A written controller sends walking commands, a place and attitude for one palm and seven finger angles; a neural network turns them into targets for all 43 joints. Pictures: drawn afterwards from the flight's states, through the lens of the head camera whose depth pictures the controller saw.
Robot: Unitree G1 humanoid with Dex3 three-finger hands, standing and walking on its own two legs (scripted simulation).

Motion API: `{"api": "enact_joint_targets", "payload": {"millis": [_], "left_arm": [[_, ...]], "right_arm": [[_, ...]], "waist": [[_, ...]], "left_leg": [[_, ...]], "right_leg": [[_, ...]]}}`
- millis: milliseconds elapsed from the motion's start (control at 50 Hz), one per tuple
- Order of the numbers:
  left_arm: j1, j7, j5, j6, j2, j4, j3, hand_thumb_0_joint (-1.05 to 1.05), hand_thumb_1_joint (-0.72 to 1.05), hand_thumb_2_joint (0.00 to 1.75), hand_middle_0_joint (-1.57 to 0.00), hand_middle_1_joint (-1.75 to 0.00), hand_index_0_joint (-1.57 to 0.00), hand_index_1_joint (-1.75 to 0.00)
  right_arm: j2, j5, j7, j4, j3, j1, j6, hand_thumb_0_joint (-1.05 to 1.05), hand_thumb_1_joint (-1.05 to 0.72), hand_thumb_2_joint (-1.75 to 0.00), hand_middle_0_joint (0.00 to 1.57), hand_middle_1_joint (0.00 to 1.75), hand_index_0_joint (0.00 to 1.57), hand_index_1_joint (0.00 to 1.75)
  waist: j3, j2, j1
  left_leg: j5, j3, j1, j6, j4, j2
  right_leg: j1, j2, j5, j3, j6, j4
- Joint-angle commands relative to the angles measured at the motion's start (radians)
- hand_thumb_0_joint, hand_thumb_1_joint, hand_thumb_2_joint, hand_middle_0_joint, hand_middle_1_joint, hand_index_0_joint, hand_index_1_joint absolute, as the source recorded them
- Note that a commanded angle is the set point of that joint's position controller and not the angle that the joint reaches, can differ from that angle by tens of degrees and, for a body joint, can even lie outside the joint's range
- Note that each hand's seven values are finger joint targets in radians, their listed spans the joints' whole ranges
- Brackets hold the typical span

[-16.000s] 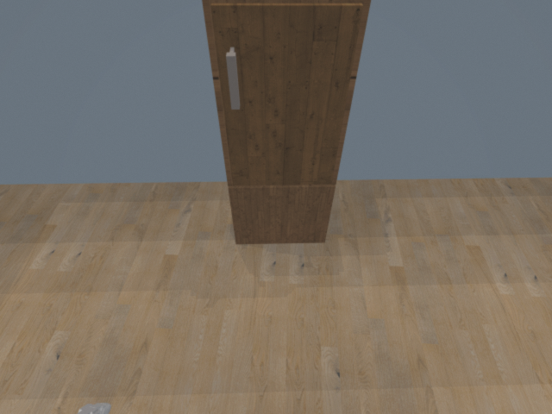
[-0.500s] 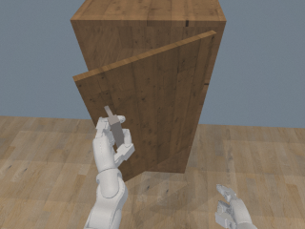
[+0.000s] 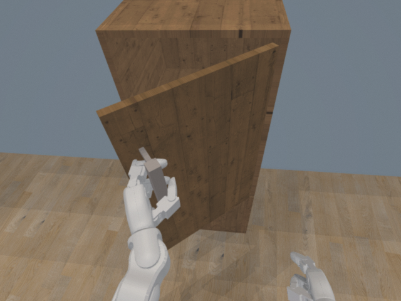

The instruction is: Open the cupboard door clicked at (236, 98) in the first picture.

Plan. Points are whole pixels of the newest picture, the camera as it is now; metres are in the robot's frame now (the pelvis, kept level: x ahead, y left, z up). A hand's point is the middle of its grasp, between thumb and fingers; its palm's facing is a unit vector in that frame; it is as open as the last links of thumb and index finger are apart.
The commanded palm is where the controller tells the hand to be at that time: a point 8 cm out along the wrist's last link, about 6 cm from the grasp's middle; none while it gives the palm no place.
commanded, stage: open thumb and fingers to let go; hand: left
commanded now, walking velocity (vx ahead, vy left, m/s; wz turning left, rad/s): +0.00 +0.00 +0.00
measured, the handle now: (155, 180) +0.33 +0.12 +0.07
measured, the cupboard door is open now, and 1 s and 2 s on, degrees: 39 40 42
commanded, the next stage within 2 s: slide the hand sideways off the handle in 0.64 s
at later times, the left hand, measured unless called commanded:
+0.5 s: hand (170, 195) +0.29 +0.08 +0.09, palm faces +0.32 -0.95 -0.02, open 14.3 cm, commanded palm +0.24 +0.12 +0.08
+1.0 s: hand (162, 212) +0.26 +0.09 +0.09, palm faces -0.16 -0.99 -0.01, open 16.3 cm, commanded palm +0.23 +0.13 +0.08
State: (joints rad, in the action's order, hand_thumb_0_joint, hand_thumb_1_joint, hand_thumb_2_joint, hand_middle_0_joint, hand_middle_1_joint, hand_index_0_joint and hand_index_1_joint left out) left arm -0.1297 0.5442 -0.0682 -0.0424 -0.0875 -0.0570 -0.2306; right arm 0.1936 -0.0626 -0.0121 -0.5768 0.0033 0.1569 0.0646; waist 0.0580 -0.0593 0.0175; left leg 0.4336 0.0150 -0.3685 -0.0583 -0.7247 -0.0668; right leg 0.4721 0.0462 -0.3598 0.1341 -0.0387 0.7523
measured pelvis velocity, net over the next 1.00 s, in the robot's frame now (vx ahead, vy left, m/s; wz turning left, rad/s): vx -0.03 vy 0.04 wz -0.01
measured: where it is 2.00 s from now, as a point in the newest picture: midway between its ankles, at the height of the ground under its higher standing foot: outside the picture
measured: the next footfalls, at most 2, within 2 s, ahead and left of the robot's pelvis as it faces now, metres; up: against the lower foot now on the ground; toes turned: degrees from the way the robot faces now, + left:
none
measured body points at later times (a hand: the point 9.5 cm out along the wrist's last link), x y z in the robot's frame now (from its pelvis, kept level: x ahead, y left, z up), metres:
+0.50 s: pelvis -0.03 +0.02 +0.00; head -0.02 +0.00 +0.45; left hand +0.27 +0.13 +0.09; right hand +0.15 -0.20 -0.10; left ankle -0.04 +0.16 -0.71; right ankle +0.02 -0.09 -0.71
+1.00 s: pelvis -0.03 +0.04 +0.00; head -0.02 +0.02 +0.45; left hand +0.26 +0.14 +0.09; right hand +0.14 -0.18 -0.09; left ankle -0.04 +0.16 -0.71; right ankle +0.02 -0.09 -0.71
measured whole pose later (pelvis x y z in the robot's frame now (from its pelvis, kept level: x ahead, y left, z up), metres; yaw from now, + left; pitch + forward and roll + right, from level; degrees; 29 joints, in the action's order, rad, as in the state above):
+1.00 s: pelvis -0.03 +0.04 +0.00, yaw -1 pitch +3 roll +0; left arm 0.00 0.01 0.08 -0.14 0.04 0.08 -0.19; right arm 0.21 0.00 -0.03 -0.55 0.04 0.22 -0.06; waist 0.03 -0.04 0.03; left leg 0.41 -0.02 -0.40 -0.01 -0.76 -0.02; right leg 0.49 0.08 -0.30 0.09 0.01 0.74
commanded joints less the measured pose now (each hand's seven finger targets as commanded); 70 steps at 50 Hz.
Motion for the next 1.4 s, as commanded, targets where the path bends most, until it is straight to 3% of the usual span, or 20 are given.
{"api": "enact_joint_targets", "payload": {"millis": [0, 200, 240, 460, 520, 600, 720, 740, 760, 780, 800, 820, 860, 900, 940, 980, 1060, 1100, 1320, 1380], "left_arm": [[0.156, -0.017, -0.026, -0.095, -0.097, -0.22, -0.029, 0.0, 0.2, 0.6, -0.35, -1.27, -0.35, -1.27], [0.306, 0.002, -0.022, -0.128, -0.071, -0.106, 0.022, 0.0, -0.5, 0.3, -0.3, -1.2, -0.3, -1.2], [0.338, 0.006, -0.023, -0.127, -0.079, -0.085, 0.02, 0.0, -0.5, 0.3, -0.3, -1.2, -0.3, -1.2], [0.435, 0.038, -0.029, -0.12, -0.128, 0.004, -0.005, 0.0, -0.5, 0.3, -0.21, -0.65, -0.21, -0.65], [0.491, 0.047, -0.036, -0.116, -0.134, -0.008, -0.015, 0.0, -0.5, 0.3, -0.18, -0.5, -0.18, -0.5], [0.454, 0.057, -0.033, -0.101, -0.148, 0.001, -0.019, 0.0, -0.5, 0.3, -0.15, -0.3, -0.15, -0.3], [0.488, 0.066, -0.034, -0.085, -0.164, -0.001, -0.035, 0.0, -0.5, 0.3, -0.15, -0.3, -0.15, -0.3], [0.455, -0.156, -0.138, -0.124, -0.069, 0.022, -0.233, 0.0, -0.5, 0.3, -0.15, -0.3, -0.15, -0.3], [0.502, -0.274, -0.098, -0.171, 0.014, -0.046, -0.143, 0.0, -0.5, 0.3, -0.15, -0.3, -0.15, -0.3], [0.513, -0.363, -0.08, -0.199, 0.038, -0.079, -0.144, 0.0, -0.5, 0.3, -0.15, -0.3, -0.15, -0.3], [0.512, -0.444, -0.048, -0.213, 0.046, -0.091, -0.144, 0.0, -0.5, 0.3, -0.15, -0.3, -0.15, -0.3], [0.488, -0.523, -0.004, -0.21, 0.048, -0.061, -0.141, 0.0, -0.5, 0.3, -0.15, -0.3, -0.15, -0.3], [0.473, -0.595, 0.102, -0.186, 0.037, -0.073, -0.086, 0.0, -0.5, 0.3, -0.15, -0.3, -0.15, -0.3], [0.382, -0.592, 0.169, -0.155, 0.011, -0.054, -0.044, 0.0, -0.5, 0.3, -0.15, -0.3, -0.15, -0.3], [0.316, -0.56, 0.182, -0.145, 0.036, -0.089, 0.004, 0.0, -0.5, 0.3, -0.15, -0.3, -0.15, -0.3], [0.248, -0.526, 0.152, -0.147, 0.084, -0.137, 0.036, 0.0, -0.5, 0.3, -0.15, -0.3, -0.15, -0.3], [0.163, -0.495, 0.106, -0.149, 0.108, -0.212, 0.04, 0.0, -0.5, 0.3, -0.15, -0.3, -0.15, -0.3], [0.095, -0.488, 0.1, -0.149, 0.152, -0.234, 0.085, 0.0, -0.5, 0.3, -0.15, -0.3, -0.15, -0.3], [-0.031, -0.536, 0.127, -0.201, 0.169, -0.401, 0.074, 0.0, -0.5, 0.3, -0.15, -0.3, -0.15, -0.3], [-0.107, -0.568, 0.139, -0.202, 0.201, -0.393, 0.109, 0.0, -0.5, 0.3, -0.15, -0.3, -0.15, -0.3]], "right_arm": [[0.069, -0.002, -0.012, 0.171, -0.022, -0.092, -0.071, 0.0, -0.9, -0.9, 0.2, 0.3, 0.2, 0.3], [0.072, -0.003, -0.024, 0.147, -0.021, -0.106, -0.102, 0.0, -0.9, -0.9, 0.2, 0.3, 0.2, 0.3], [0.072, -0.003, -0.023, 0.143, -0.02, -0.108, -0.101, 0.0, -0.9, -0.9, 0.2, 0.3, 0.2, 0.3], [0.074, -0.005, -0.011, 0.133, -0.017, -0.116, -0.093, 0.0, -0.9, -0.9, 0.2, 0.3, 0.2, 0.3], [0.072, -0.002, -0.009, 0.131, -0.014, -0.127, -0.083, 0.0, -0.9, -0.9, 0.2, 0.3, 0.2, 0.3], [0.071, -0.002, -0.003, 0.132, -0.015, -0.127, -0.075, 0.0, -0.9, -0.9, 0.2, 0.3, 0.2, 0.3], [0.07, 0.0, 0.002, 0.129, -0.013, -0.137, -0.065, 0.0, -0.9, -0.9, 0.2, 0.3, 0.2, 0.3], [0.102, -0.005, 0.0, 0.095, -0.013, -0.042, -0.07, 0.0, -0.9, -0.9, 0.2, 0.3, 0.2, 0.3], [0.099, 0.005, -0.01, 0.139, -0.016, -0.032, -0.078, 0.0, -0.9, -0.9, 0.2, 0.3, 0.2, 0.3], [0.102, 0.01, -0.02, 0.15, -0.017, -0.029, -0.086, 0.0, -0.9, -0.9, 0.2, 0.3, 0.2, 0.3], [0.1, 0.02, -0.024, 0.162, -0.013, -0.023, -0.103, 0.0, -0.9, -0.9, 0.2, 0.3, 0.2, 0.3], [0.101, 0.033, -0.027, 0.167, -0.004, -0.019, -0.119, 0.0, -0.9, -0.9, 0.2, 0.3, 0.2, 0.3], [0.102, 0.055, -0.036, 0.191, 0.005, -0.037, -0.153, 0.0, -0.9, -0.9, 0.2, 0.3, 0.2, 0.3], [0.099, 0.067, -0.031, 0.2, 0.011, -0.043, -0.186, 0.0, -0.9, -0.9, 0.2, 0.3, 0.2, 0.3], [0.104, 0.067, -0.023, 0.207, 0.008, -0.04, -0.206, 0.0, -0.9, -0.9, 0.2, 0.3, 0.2, 0.3], [0.106, 0.061, -0.01, 0.213, 0.004, -0.039, -0.215, 0.0, -0.9, -0.9, 0.2, 0.3, 0.2, 0.3], [0.103, 0.052, 0.005, 0.228, 0.002, -0.029, -0.219, 0.0, -0.9, -0.9, 0.2, 0.3, 0.2, 0.3], [0.103, 0.051, 0.005, 0.235, 0.002, -0.036, -0.212, 0.0, -0.9, -0.9, 0.2, 0.3, 0.2, 0.3], [0.105, 0.049, -0.014, 0.244, 0.002, -0.012, -0.254, 0.0, -0.9, -0.9, 0.2, 0.3, 0.2, 0.3], [0.111, 0.052, -0.02, 0.244, -0.002, -0.001, -0.27, 0.0, -0.9, -0.9, 0.2, 0.3, 0.2, 0.3]], "waist": [[0.227, 0.174, -0.009], [0.198, 0.169, -0.003], [0.194, 0.162, -0.007], [0.18, 0.157, -0.008], [0.191, 0.117, -0.009], [0.192, 0.141, -0.003], [0.192, 0.122, -0.003], [0.143, 0.2, -0.082], [0.219, 0.166, -0.056], [0.257, 0.109, -0.051], [0.257, 0.061, -0.047], [0.234, 0.069, -0.051], [0.209, 0.085, -0.044], [0.153, 0.112, -0.026], [0.158, 0.169, -0.007], [0.171, 0.127, 0.019], [0.159, 0.134, 0.017], [0.157, 0.116, 0.033], [0.152, 0.101, -0.008], [0.156, 0.108, 0.0]], "left_leg": [[-0.269, -0.025, -0.05, 0.063, 0.054, 0.084], [-0.171, -0.029, -0.059, 0.066, 0.078, 0.089], [-0.169, -0.032, -0.058, 0.067, 0.081, 0.09], [-0.156, -0.024, -0.054, 0.062, 0.112, 0.08], [-0.157, -0.02, -0.049, 0.059, 0.119, 0.08], [-0.189, -0.014, -0.049, 0.055, 0.121, 0.071], [-0.173, -0.012, -0.053, 0.054, 0.116, 0.075], [-0.194, -0.018, -0.028, 0.075, 0.099, 0.068], [-0.216, -0.021, -0.038, 0.081, 0.089, 0.076], [-0.235, -0.026, -0.014, 0.081, 0.084, 0.077], [-0.238, -0.023, -0.007, 0.078, 0.083, 0.08], [-0.217, -0.018, -0.013, 0.077, 0.088, 0.081], [-0.176, -0.009, -0.029, 0.071, 0.099, 0.08], [-0.15, 0.005, -0.05, 0.059, 0.12, 0.074], [-0.14, 0.006, -0.064, 0.057, 0.129, 0.074], [-0.167, -0.003, -0.062, 0.055, 0.132, 0.075], [-0.182, -0.019, -0.071, 0.056, 0.124, 0.073], [-0.174, -0.027, -0.082, 0.056, 0.126, 0.074], [-0.171, -0.022, -0.093, 0.064, 0.073, 0.08], [-0.183, -0.021, -0.108, 0.064, 0.058, 0.082]], "right_leg": [[-0.242, 0.005, 0.344, -0.112, 0.027, -0.142], [-0.194, 0.007, 0.097, -0.124, 0.021, -0.198], [-0.188, 0.005, 0.09, -0.121, 0.02, -0.2], [-0.157, -0.014, 0.069, -0.078, 0.01, -0.175], [-0.151, -0.017, 0.072, -0.07, 0.006, -0.159], [-0.155, -0.023, 0.107, -0.055, 0.004, -0.144], [-0.14, -0.023, 0.085, -0.056, 0.002, -0.14], [-0.108, -0.02, 0.189, -0.081, 0.001, -0.122], [-0.143, -0.016, 0.243, -0.082, -0.001, -0.103], [-0.164, -0.012, 0.275, -0.09, -0.002, -0.085], [-0.159, -0.011, 0.281, -0.087, -0.004, -0.077], [-0.156, -0.013, 0.266, -0.083, -0.004, -0.081], [-0.155, -0.019, 0.213, -0.074, 0.002, -0.098], [-0.139, -0.023, 0.159, -0.051, 0.006, -0.106], [-0.151, -0.022, 0.135, -0.051, 0.013, -0.116], [-0.17, -0.018, 0.154, -0.062, 0.008, -0.108], [-0.173, -0.017, 0.188, -0.07, 0.01, -0.1], [-0.189, -0.016, 0.18, -0.078, 0.007, -0.102], [-0.157, -0.018, 0.199, -0.087, 0.02, -0.089], [-0.161, -0.019, 0.214, -0.09, 0.02, -0.08]]}}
